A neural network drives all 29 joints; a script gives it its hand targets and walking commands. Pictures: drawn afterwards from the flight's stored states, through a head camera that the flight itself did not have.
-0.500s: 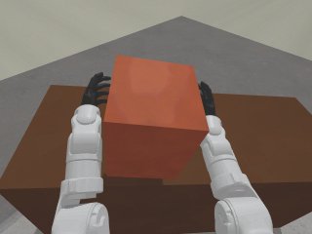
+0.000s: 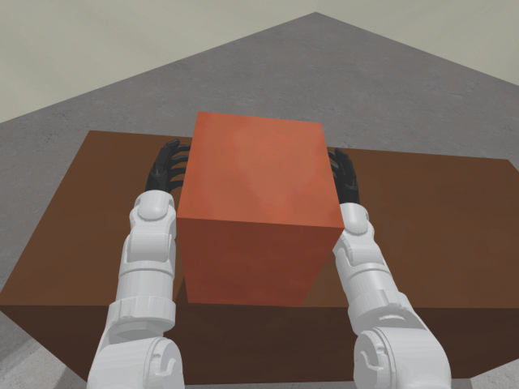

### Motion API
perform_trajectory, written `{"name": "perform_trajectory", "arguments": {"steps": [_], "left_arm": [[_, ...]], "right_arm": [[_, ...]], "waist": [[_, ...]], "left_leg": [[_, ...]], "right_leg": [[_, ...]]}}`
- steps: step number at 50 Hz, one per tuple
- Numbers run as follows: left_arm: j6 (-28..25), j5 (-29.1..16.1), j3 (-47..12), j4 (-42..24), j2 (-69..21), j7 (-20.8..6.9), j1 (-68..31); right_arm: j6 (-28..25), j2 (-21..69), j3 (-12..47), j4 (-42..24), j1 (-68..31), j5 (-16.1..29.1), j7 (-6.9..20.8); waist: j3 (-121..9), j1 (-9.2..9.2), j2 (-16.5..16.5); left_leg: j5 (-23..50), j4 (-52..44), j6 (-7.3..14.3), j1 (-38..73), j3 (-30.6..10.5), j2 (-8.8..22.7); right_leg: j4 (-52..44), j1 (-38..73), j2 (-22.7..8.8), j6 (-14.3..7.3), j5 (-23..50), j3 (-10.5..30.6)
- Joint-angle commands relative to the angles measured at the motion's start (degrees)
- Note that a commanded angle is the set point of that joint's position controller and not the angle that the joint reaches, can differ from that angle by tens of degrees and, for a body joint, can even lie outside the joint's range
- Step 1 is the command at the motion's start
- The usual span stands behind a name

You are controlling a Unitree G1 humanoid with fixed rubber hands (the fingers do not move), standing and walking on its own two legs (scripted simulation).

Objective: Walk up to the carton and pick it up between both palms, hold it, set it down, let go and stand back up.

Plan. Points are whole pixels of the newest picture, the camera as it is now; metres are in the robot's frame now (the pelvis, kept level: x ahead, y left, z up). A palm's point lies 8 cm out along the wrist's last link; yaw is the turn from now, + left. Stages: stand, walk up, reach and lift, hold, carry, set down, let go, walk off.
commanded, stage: set down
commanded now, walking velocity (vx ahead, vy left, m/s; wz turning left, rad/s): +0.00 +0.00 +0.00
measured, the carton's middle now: (252, 215) +0.38 +0.04 +0.07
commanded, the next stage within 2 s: none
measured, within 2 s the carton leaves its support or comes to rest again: rests again in 1.54 s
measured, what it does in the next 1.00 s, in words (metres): stands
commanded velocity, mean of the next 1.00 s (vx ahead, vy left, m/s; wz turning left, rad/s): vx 0.00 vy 0.00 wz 0.00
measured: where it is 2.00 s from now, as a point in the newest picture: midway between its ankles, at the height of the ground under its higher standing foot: outside the picture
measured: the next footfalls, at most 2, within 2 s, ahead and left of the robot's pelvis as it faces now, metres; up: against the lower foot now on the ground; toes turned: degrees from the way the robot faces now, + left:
none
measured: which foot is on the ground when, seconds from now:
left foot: down 0.00-1.00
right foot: down 0.00-1.00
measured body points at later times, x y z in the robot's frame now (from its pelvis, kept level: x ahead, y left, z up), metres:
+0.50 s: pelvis +0.01 +0.00 +0.00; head +0.01 +0.03 +0.45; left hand +0.39 +0.20 +0.08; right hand +0.42 -0.09 +0.10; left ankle +0.03 +0.12 -0.75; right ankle -0.03 -0.09 -0.75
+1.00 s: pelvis +0.01 +0.01 +0.00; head +0.03 +0.04 +0.45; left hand +0.38 +0.19 +0.06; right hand +0.41 -0.10 +0.08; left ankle +0.03 +0.12 -0.75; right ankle -0.03 -0.09 -0.75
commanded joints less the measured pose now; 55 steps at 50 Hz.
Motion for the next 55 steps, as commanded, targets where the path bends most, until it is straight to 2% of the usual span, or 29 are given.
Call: {"name": "perform_trajectory", "arguments": {"steps": [1,7,15,16,17,18,19,23,28,38,39,40,42,50,55], "left_arm": [[-3.8,-4.1,-20.2,-2.0,-25.7,-7.5,-34.0],[-5.6,-3.3,-17.7,1.2,-25.2,-7.7,-34.0],[-8.3,-2.9,-16.1,4.9,-25.7,-7.2,-35.5],[-8.6,-2.8,-15.6,5.3,-25.6,-7.1,-35.4],[-8.9,-2.2,-13.8,4.1,-25.1,-7.0,-35.9],[-9.1,-2.0,-13.8,4.6,-25.0,-6.7,-36.0],[-9.3,-1.9,-13.6,4.6,-25.1,-6.6,-35.7],[-9.7,-1.7,-13.4,5.6,-25.6,-6.4,-36.2],[-10.9,-2.2,-14.8,5.9,-27.2,-5.7,-35.4],[-12.7,-1.9,-15.8,6.7,-28.7,-3.8,-33.2],[-12.9,-1.9,-16.9,5.9,-29.7,-3.7,-32.5],[-13.2,-2.2,-17.3,5.7,-29.7,-3.6,-32.0],[-13.6,-2.2,-16.9,6.6,-29.4,-3.5,-32.0],[-16.5,-1.2,-13.6,9.1,-27.6,-3.8,-34.2],[-18.4,-0.7,-11.6,11.1,-26.5,-4.2,-34.9]], "right_arm": [[-3.9,27.0,17.0,-9.6,-34.3,-1.7,6.2],[-4.1,27.9,14.8,-6.6,-33.1,-3.7,6.6],[-4.6,29.1,10.8,-2.7,-32.3,-6.8,7.3],[-4.7,29.2,10.5,-2.5,-32.3,-7.1,7.5],[-4.8,30.4,12.3,-4.8,-34.1,-7.5,7.6],[-4.9,31.1,11.9,-4.0,-34.0,-7.9,7.7],[-5.0,31.2,11.7,-3.5,-33.6,-8.1,7.9],[-4.9,31.2,9.5,-1.9,-32.5,-9.3,8.1],[-5.8,31.0,7.7,-1.1,-31.0,-10.3,8.3],[-7.6,29.7,6.5,-0.3,-29.9,-10.8,9.3],[-7.7,29.2,5.9,1.8,-29.0,-10.5,9.6],[-8.2,29.0,6.0,1.2,-29.1,-10.3,9.8],[-8.4,29.0,6.0,1.3,-29.5,-10.2,9.9],[-8.8,30.9,5.7,2.0,-29.6,-11.8,10.4],[-9.0,32.2,4.9,3.0,-29.0,-13.6,10.3]], "waist": [[-26.1,0.46,5.0],[-25.4,0.95,4.7],[-25.8,0.95,5.2],[-26.1,1.22,5.2],[-27.9,4.22,5.5],[-28.5,2.88,4.9],[-28.4,3.19,5.1],[-28.3,2.51,4.9],[-30.0,1.48,5.8],[-31.6,2.05,7.5],[-31.5,1.38,7.8],[-32.2,1.87,7.9],[-31.5,2.14,7.3],[-31.0,3.52,6.2],[-30.6,3.61,4.8]], "left_leg": [[20.0,1.3,-1.0,9.9,3.6,-1.1],[17.6,0.3,-0.6,7.5,4.1,-1.1],[18.2,0.4,-0.9,7.7,4.5,-0.8],[18.4,0.4,-0.8,7.6,4.6,-0.8],[17.4,0.2,-0.3,2.8,5.5,-1.4],[16.3,-0.5,-0.2,1.8,5.3,-1.0],[16.8,-0.4,-0.3,1.5,5.3,-1.1],[18.4,-0.1,-0.6,2.7,5.4,-0.8],[24.8,1.8,-1.6,6.3,4.8,-0.6],[33.1,4.0,-2.8,11.3,3.9,0.3],[33.7,4.4,-3.3,15.1,3.8,0.9],[34.6,4.8,-3.4,16.8,3.7,1.1],[33.9,4.7,-3.0,15.8,3.9,1.1],[26.3,2.6,-1.6,8.1,5.4,0.2],[21.5,1.2,-0.5,3.7,6.1,-0.2]], "right_leg": [[-0.4,1.7,-1.3,5.3,21.8,-1.5],[-0.3,2.2,-1.7,5.6,21.9,-0.9],[-0.6,0.2,-1.4,5.2,20.0,-1.1],[-0.7,0.0,-1.4,5.1,19.6,-1.1],[-0.1,3.6,-3.1,5.4,21.7,0.1],[1.2,5.5,-2.9,5.8,24.7,-0.1],[1.4,5.8,-2.9,5.8,25.2,-0.1],[0.8,3.8,-2.2,5.3,22.7,-0.4],[0.1,0.6,-0.8,4.4,21.8,-1.4],[-2.0,-6.0,0.7,2.5,16.1,-2.3],[-1.9,-7.9,1.5,2.0,14.9,-3.0],[-2.6,-9.4,1.5,1.5,13.2,-3.0],[-3.1,-9.5,1.3,1.3,12.5,-2.5],[-1.2,-4.3,-0.2,3.0,15.3,-0.8],[-0.2,-0.9,-1.2,4.1,17.9,0.2]]}}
